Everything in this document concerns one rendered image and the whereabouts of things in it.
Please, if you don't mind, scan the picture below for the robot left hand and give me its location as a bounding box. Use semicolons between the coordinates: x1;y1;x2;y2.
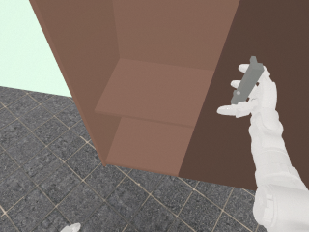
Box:
60;222;81;232

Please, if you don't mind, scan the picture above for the wardrobe door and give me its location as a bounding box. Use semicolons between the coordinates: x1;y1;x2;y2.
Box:
178;0;309;191

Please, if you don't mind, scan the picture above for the right robot upper arm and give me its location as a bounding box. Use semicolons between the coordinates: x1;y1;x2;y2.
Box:
252;184;309;232

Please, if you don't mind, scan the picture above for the handle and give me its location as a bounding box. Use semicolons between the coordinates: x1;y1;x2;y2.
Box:
231;56;265;105

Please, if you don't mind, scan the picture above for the robot right hand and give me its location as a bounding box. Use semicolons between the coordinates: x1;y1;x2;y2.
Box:
216;64;277;118

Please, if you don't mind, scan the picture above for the right robot forearm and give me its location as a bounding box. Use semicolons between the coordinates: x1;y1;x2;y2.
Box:
248;107;309;192

